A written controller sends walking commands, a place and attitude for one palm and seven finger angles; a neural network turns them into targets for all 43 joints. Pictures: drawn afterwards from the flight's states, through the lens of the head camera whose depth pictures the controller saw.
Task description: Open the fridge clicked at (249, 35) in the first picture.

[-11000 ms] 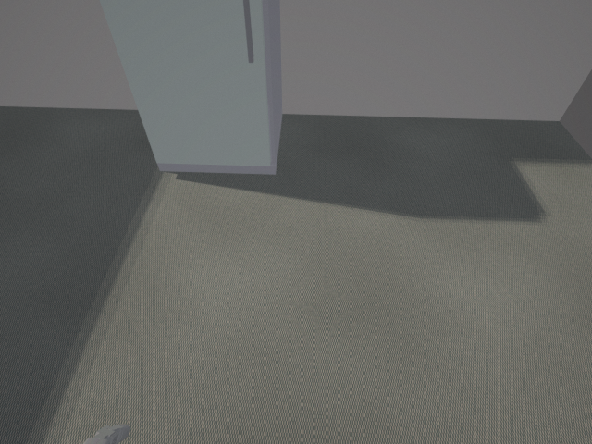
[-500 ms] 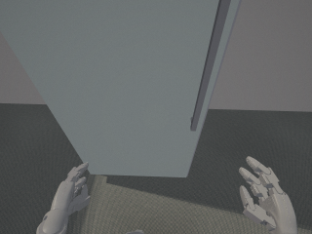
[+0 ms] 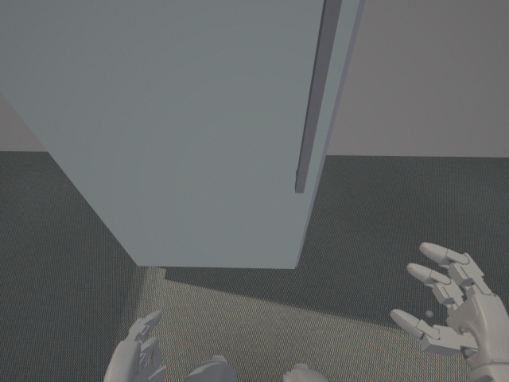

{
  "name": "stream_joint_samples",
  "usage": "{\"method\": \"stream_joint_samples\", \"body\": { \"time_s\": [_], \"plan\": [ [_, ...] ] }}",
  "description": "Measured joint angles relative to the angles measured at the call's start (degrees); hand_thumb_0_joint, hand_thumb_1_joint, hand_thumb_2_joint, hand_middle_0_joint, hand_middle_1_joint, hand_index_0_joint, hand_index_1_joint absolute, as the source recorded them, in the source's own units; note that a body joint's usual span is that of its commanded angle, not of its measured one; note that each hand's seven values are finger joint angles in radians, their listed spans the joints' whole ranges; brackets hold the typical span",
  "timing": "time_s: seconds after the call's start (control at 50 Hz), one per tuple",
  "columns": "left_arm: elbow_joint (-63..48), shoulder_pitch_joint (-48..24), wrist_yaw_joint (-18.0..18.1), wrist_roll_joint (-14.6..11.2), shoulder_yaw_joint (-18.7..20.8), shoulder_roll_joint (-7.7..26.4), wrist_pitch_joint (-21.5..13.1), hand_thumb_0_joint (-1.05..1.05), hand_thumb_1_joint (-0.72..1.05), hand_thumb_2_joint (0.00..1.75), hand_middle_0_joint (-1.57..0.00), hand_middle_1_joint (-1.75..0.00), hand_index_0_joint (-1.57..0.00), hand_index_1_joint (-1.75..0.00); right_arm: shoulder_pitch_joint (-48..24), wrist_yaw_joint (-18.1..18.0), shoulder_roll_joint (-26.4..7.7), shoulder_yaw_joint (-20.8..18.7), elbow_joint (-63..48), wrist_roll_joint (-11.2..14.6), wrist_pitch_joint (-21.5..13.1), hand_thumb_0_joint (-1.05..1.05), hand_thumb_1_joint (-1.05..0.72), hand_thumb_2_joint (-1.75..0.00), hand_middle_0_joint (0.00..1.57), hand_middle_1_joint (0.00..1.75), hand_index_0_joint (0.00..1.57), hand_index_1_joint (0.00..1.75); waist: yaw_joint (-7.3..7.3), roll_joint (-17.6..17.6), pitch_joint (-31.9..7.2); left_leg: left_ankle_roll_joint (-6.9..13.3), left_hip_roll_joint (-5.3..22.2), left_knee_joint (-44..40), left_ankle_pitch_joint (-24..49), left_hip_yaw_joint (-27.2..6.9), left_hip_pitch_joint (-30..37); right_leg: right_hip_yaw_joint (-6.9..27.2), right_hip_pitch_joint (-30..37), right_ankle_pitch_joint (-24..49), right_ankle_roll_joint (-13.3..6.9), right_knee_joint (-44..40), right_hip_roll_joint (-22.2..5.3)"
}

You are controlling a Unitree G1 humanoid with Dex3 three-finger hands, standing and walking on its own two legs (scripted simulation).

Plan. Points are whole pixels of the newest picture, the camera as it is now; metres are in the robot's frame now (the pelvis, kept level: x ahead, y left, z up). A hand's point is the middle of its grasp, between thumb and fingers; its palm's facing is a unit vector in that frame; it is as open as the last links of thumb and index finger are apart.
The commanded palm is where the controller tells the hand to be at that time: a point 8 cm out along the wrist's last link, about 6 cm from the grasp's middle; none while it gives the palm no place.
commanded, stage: raise the hand to about handle height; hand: right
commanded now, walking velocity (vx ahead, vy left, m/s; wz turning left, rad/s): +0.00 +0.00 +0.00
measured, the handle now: (313, 93) +0.53 -0.05 +0.17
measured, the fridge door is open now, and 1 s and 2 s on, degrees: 0 0 0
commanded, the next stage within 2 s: move the hooked fingers beside the handle in 1.26 s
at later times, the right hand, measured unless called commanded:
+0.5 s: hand (472, 290) +0.26 -0.26 +0.07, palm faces +0.01 +1.00 -0.07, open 13.7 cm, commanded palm +0.23 -0.32 +0.08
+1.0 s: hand (478, 267) +0.28 -0.27 +0.09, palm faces -0.02 +1.00 -0.04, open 14.0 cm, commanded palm +0.25 -0.32 +0.09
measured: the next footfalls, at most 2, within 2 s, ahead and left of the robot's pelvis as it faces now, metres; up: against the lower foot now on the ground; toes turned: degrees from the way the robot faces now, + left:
none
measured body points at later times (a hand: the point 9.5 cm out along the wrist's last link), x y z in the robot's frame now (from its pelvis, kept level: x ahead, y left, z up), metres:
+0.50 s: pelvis +0.01 -0.01 +0.01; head +0.05 -0.03 +0.46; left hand +0.21 +0.21 -0.05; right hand +0.25 -0.32 +0.08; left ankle +0.04 +0.10 -0.67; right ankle +0.02 -0.07 -0.67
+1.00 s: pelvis +0.01 +0.00 +0.02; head +0.06 -0.01 +0.47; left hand +0.17 +0.25 -0.05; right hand +0.27 -0.32 +0.09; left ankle +0.04 +0.10 -0.67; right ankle +0.02 -0.07 -0.67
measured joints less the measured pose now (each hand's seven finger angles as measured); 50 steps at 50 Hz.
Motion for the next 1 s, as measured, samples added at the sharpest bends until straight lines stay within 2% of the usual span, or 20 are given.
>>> {"method": "stream_joint_samples", "body": {
  "time_s": [0.06,0.12,0.2,0.26,0.4,0.54,0.7,0.82,0.88,1.0],
  "plan": [
    [0.71,0.99,-0.39,0.55,1.16,2.11,-0.66,0.01,0.9,0.9,-0.2,-0.3,-0.21,-0.3,0.92,-1.49,-0.04,-0.64,-1.27,-0.9,-4.84,0.01,-0.05,-0.53,0.26,0.85,0.26,0.85,-0.33,0.16,-0.19,-0.31,0.37,0.3,-0.48,0.29,0.04,0.29,-0.23,-0.38,-0.36,0.48,0.4],
    [1.3,0.33,-0.45,0.36,1.93,4.27,-0.9,0.01,0.9,0.9,-0.2,-0.3,-0.21,-0.3,-0.3,0.02,-0.81,-0.29,0.15,-1.61,-7.09,0.0,0.02,-0.5,0.26,0.89,0.27,0.89,-0.46,0.04,-0.03,-0.59,0.68,1.26,-1.15,0.79,-0.5,0.74,-1.14,-1.01,-0.61,1.82,0.69],
    [0.95,-1.43,0.26,-0.35,2.59,5.52,-1.28,0.01,0.9,0.9,-0.2,-0.3,-0.21,-0.3,-2.26,3.21,-1.97,0.62,2.16,-1.71,-4.39,0.0,0.12,-0.46,0.27,0.95,0.27,0.95,-0.37,0.03,0.6,-0.91,0.69,0.95,-1.19,0.87,0.16,0.84,-0.68,-1.24,-0.82,1.88,0.72],
    [0.08,-2.26,0.73,-0.52,2.65,5.1,-1.65,0.01,0.9,0.9,-0.2,-0.3,-0.21,-0.3,-2.58,3.91,-3.0,0.02,1.68,-1.14,-2.53,0.0,0.19,-0.43,0.28,1.0,0.28,1.0,-0.34,0.43,0.6,-0.92,0.49,-0.52,-0.8,0.59,1.82,0.68,1.03,-0.99,-0.72,0.49,0.58],
    [-1.54,-2.95,0.16,-0.48,1.55,3.95,-1.57,0.01,0.9,0.9,-0.2,-0.3,-0.2,-0.3,-5.26,3.35,-4.13,-3.84,2.19,0.63,-2.76,0.0,0.35,-0.36,0.29,1.1,0.29,1.1,-1.05,0.18,-0.22,-0.97,0.51,-3.43,-0.17,0.92,5.17,1.23,4.06,-0.37,-0.57,-2.08,0.73],
    [-1.57,-3.19,0.61,-0.66,-0.02,3.85,-0.9,0.01,0.9,0.9,-0.2,-0.3,-0.21,-0.3,-9.75,8.2,-5.76,-4.45,8.53,0.34,2.09,-0.01,0.46,-0.32,0.3,1.17,0.3,1.17,-1.88,-0.6,0.51,-0.81,0.49,-4.87,0.44,1.04,6.51,1.43,5.36,0.32,-0.54,-3.51,0.77],
    [0.38,-1.95,1.31,-0.6,-0.44,3.87,-1.18,0.01,0.9,0.9,-0.2,-0.3,-0.21,-0.3,-14.39,10.54,-7.79,-8.7,11.97,2.37,0.27,-0.01,0.49,-0.3,0.3,1.2,0.3,1.2,-1.89,0.01,1.27,-0.28,0.12,-6.48,1.05,1.16,8.29,1.67,7.2,0.97,-0.04,-5.19,0.45],
    [1.08,-1.29,1.59,-1.08,0.0,5.02,-1.13,0.01,0.9,0.9,-0.2,-0.3,-0.21,-0.3,-17.68,13.8,-9.68,-9.98,17.51,2.86,3.05,-0.01,0.5,-0.3,0.3,1.2,0.3,1.2,-1.34,-0.32,1.34,-0.06,-0.03,-7.61,1.71,1.06,8.74,1.62,7.76,1.67,0.13,-6.45,0.31],
    [0.92,-0.99,1.46,-1.12,0.41,5.4,-1.43,0.01,0.9,0.9,-0.2,-0.3,-0.21,-0.3,-17.35,14.55,-9.47,-9.86,18.1,3.07,3.34,-0.01,0.5,-0.3,0.3,1.2,0.3,1.2,-1.05,-0.16,1.35,0.01,-0.21,-8.04,2.04,0.7,8.75,1.28,7.99,1.94,0.16,-7.06,0.14],
    [0.53,-0.65,0.97,-0.81,1.08,5.58,-1.92,0.01,0.9,0.9,-0.2,-0.3,-0.21,-0.3,-16.12,13.39,-7.87,-9.71,16.21,2.72,1.04,-0.01,0.5,-0.3,0.3,1.2,0.3,1.2,-0.8,0.43,1.53,0.22,-0.41,-7.82,1.98,0.4,8.73,0.98,8.23,1.88,0.37,-7.13,-0.07]
  ]
}}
